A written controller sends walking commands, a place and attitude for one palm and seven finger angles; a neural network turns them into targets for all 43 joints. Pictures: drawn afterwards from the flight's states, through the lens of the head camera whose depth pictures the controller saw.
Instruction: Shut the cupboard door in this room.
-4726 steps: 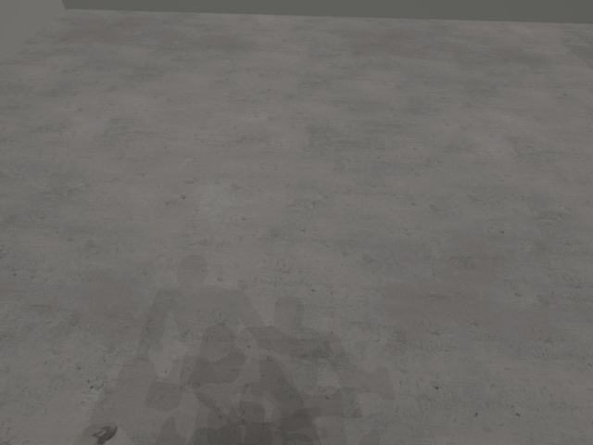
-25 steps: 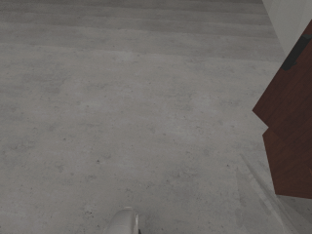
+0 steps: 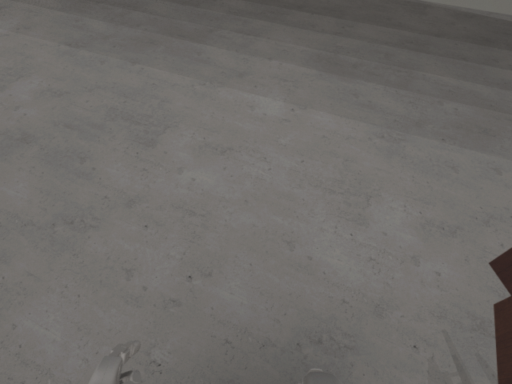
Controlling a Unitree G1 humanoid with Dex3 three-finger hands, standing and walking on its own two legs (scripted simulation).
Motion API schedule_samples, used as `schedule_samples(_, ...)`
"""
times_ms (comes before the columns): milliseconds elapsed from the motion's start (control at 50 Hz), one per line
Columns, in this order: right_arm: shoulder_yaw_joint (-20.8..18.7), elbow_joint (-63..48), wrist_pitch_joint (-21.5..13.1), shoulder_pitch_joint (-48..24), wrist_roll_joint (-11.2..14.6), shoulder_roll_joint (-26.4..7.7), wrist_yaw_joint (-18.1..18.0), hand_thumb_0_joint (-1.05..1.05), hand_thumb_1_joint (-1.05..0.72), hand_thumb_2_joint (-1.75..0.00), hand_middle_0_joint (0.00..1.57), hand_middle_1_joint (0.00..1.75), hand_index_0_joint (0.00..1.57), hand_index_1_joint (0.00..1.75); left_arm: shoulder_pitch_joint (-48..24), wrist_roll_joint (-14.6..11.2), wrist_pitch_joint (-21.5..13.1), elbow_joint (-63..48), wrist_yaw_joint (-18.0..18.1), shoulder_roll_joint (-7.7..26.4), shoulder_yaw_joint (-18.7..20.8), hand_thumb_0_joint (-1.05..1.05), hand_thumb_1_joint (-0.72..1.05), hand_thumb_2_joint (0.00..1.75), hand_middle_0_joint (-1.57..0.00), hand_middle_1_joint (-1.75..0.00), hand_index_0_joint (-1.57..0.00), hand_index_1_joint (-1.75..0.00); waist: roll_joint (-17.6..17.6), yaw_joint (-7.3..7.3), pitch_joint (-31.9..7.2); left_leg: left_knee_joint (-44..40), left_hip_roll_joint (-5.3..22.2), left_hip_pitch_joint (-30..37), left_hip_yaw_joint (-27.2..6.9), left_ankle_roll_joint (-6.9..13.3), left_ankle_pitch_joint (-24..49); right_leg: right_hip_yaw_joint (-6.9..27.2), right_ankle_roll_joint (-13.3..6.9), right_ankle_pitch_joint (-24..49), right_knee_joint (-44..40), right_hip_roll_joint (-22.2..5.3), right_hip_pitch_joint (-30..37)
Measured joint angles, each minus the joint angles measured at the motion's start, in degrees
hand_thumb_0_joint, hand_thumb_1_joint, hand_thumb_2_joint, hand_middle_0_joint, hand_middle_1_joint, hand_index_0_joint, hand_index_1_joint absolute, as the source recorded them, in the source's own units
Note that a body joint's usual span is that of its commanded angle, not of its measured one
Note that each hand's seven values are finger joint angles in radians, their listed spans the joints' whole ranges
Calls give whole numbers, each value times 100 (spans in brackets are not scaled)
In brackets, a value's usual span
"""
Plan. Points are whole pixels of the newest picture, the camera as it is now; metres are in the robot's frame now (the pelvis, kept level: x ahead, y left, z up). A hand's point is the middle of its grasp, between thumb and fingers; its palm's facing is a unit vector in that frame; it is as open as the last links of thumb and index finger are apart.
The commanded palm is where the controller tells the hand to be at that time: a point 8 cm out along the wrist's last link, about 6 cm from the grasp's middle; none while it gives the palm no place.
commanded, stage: turn to face it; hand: left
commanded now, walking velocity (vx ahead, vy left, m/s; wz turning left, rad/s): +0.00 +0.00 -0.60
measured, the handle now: out of the picture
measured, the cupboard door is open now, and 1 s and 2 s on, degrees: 34 34 34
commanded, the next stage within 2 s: none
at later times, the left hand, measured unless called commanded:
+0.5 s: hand out of the picture +0.13 +0.18 -0.17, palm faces -0.06 -0.98 -0.19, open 7.3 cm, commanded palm none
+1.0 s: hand (182, 288) +0.31 +0.16 -0.17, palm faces -0.39 -0.89 -0.22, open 7.4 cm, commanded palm none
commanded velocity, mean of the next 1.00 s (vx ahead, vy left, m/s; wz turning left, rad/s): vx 0.00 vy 0.00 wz -0.60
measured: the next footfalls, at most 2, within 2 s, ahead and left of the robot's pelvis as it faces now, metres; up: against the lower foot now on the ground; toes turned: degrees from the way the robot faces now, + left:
right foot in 0.04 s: +0.11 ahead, -0.14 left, +0.00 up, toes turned -1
left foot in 0.32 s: +0.13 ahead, +0.11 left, +0.00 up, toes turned +0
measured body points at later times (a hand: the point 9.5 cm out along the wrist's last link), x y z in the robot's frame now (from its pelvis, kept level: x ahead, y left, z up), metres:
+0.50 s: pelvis +0.10 -0.01 +0.00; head +0.14 -0.01 +0.45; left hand +0.14 +0.23 -0.16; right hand +0.15 -0.25 -0.15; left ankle +0.09 +0.11 -0.74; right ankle +0.07 -0.12 -0.71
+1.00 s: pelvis +0.13 +0.01 +0.00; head +0.18 +0.01 +0.45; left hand +0.33 +0.21 -0.15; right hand +0.09 -0.26 -0.13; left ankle +0.18 +0.11 -0.74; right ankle +0.05 -0.10 -0.67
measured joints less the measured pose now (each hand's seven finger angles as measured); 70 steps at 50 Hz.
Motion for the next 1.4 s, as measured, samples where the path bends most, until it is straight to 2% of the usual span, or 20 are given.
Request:
schedule_samples(40, -27, 60, 27, 156, 37, 13, -11, 1, -90, -90, 20, 30, 20, 30, 12, -3, -100, -83, 9, 22, -31, 0, 91, 90, -20, -30, -20, -30, -43, -4, -63, 279, -60, -20, -100, -95, -246, -43, -60, 252, -809, 79, 459)
schedule_samples(100, -89, 194, 75, 146, 58, -79, -54, 1, -90, -90, 20, 30, 20, 30, 61, 16, -232, 2, 101, -111, -89, 0, 91, 90, -20, -30, -20, -30, 70, 41, -7, 1596, -21, -360, -29, -158, -1304, -156, -368, 344, -661, 127, 587)
schedule_samples(160, -89, 279, 65, 26, 49, -126, -102, 1, -90, -90, 20, 30, 20, 30, 287, 5, -224, 243, 176, -270, -153, 0, 91, 90, -20, -30, -20, -30, 55, 101, 21, 2451, 122, -612, 257, -243, -1291, -143, -458, 205, -909, 118, 910)
schedule_samples(260, 42, 262, -44, -247, 88, 0, -141, 1, -91, -90, 20, 30, 19, 30, 679, -45, -127, 740, 233, -378, -154, 0, 93, 90, -21, -30, -21, -30, -107, 230, 53, 1024, 417, -234, 528, -387, -705, 59, -440, 279, -1301, 199, 1239)
schedule_samples(320, 111, 233, -113, -391, 98, 74, -168, 1, -90, -90, 20, 30, 19, 30, 898, -95, -1, 938, 211, -367, -112, 0, 93, 90, -21, -30, -21, -30, -94, 318, 43, -24, 559, 182, 564, -371, 158, 207, -390, 114, -1100, 389, 1210)
schedule_samples(380, 148, 233, -131, -498, 61, 237, -225, 1, -90, -90, 20, 30, 19, 30, 957, -114, 187, 1074, 164, -282, -45, 0, 93, 90, -21, -30, -21, -30, -283, 410, 61, 119, 585, 285, 811, -269, -239, 305, -345, -352, -555, 382, 1055)
schedule_samples(460, 160, 114, -82, -555, 11, 309, -277, 1, -90, -90, 20, 30, 20, 30, 819, -95, 350, 1068, 70, -235, 31, 0, 92, 90, -21, -30, -20, -30, -204, 416, 178, 28, 734, 492, 1044, -256, -342, -13, -306, -1103, 573, 352, 667)
schedule_samples(520, 99, 75, -20, -560, 12, 232, -280, 0, -91, -90, 20, 30, 20, 30, 699, -76, 319, 918, 11, -212, 77, 1, 92, 90, -20, -30, -20, -30, -50, 398, 235, 88, 885, 572, 1200, -317, -430, -254, -316, -794, 288, 329, 694)
schedule_samples(580, 26, 47, 55, -492, 55, 114, -250, 0, -91, -90, 20, 30, 20, 30, 663, -45, 209, 698, -25, -110, 117, 0, 91, 90, -20, -30, -20, -30, -14, 399, 184, 582, 993, 447, 1385, -413, -753, -293, -447, 201, -621, 318, 965)
schedule_samples(640, -84, 83, 215, -566, 104, -100, -249, 1, -91, -90, 20, 30, 20, 30, 500, -22, 106, 614, 59, -126, 115, 0, 91, 90, -20, -30, -20, -30, 184, 372, 229, 2112, 873, -176, 873, -471, -1513, -251, -647, -125, -438, 469, 869)
schedule_samples(700, -104, 52, 265, -666, 108, -190, -244, 1, -91, -90, 20, 30, 20, 30, 431, -11, 120, 497, 154, -86, 112, 0, 91, 90, -20, -30, -20, -30, 106, 374, 260, 3037, 654, -696, 612, -523, -1412, -59, -640, 16, -697, 518, 917)
schedule_samples(800, -61, -194, 173, -700, 127, -176, -209, 1, -91, -90, 20, 30, 19, 30, 389, 10, 196, 416, 147, 51, 100, 0, 91, 90, -21, -30, -20, -30, -169, 347, 200, 1860, 541, -644, 558, -567, -1089, 362, -554, 209, -960, 516, 938)
schedule_samples(880, 22, -372, -2, -588, 100, -189, -208, 1, -90, -90, 20, 30, 19, 30, 352, -60, 302, 362, 89, 124, 108, 0, 91, 90, -21, -30, -20, -30, -216, 279, 91, 286, 577, -176, 537, -427, -43, 621, -418, -13, -546, 624, 717)
schedule_samples(940, 118, -407, -61, -463, 16, -107, -218, 1, -90, -90, 20, 30, 20, 30, 190, -49, 373, 337, 18, 235, 129, 0, 91, 90, -20, -30, -20, -30, -325, 275, 149, 398, 645, -104, 785, -246, -153, 483, -304, -1029, 990, 594, 235)
schedule_samples(1020, 191, -372, -21, -273, -21, -60, -229, 1, -90, -90, 20, 30, 20, 30, -8, -54, 396, 217, -86, 290, 146, 0, 91, 90, -20, -30, -20, -30, -259, 267, 221, 32, 846, 167, 1008, -258, -75, 87, -153, -1091, 1882, 419, -35)
schedule_samples(1140, 119, -279, 12, -96, -15, -155, -187, 1, -90, -90, 20, 30, 20, 30, -159, -62, 382, 89, -142, 227, 74, 0, 91, 90, -20, -30, -20, -30, 5, 146, 262, 76, 1191, 285, 1397, -388, -163, -213, -206, -812, 534, 279, 469)
schedule_samples(1200, 58, -256, 66, 44, 30, -245, -141, 1, -90, -90, 20, 30, 20, 30, -131, -55, 282, 4, -152, 230, 21, 0, 91, 90, -20, -30, -20, -30, 37, 102, 177, 597, 1305, 107, 1572, -511, -460, -248, -375, 52, -714, 240, 1026)
schedule_samples(1260, -33, -147, 250, -104, 71, -417, -165, 1, -90, -90, 20, 30, 20, 30, -121, -50, 151, 52, -48, 82, -47, 0, 91, 90, -20, -30, -20, -30, 251, 59, 259, 2133, 1136, -520, 978, -593, -1422, -153, -527, -148, -502, 373, 892)
schedule_samples(1300, -52, -109, 299, -223, 84, -448, -190, 1, -90, -90, 20, 30, 20, 30, -35, -56, 157, 75, 22, 8, -77, 0, 91, 90, -20, -30, -20, -30, 247, 56, 288, 2938, 937, -883, 726, -633, -1346, -19, -538, -77, -617, 414, 919)
schedule_samples(1400, -34, -241, 243, -347, 95, -354, -159, 1, -90, -90, 20, 30, 19, 30, 170, -29, 239, 186, 64, -52, -100, 0, 91, 90, -21, -30, -21, -30, 27, 98, 226, 2750, 741, -1067, 630, -715, -960, 325, -511, 170, -964, 452, 997)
